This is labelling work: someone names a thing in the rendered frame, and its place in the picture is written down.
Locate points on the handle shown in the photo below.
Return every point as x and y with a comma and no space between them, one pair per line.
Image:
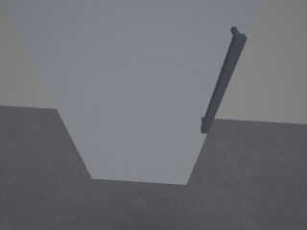
234,51

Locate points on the fridge door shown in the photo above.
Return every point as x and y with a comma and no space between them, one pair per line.
131,79

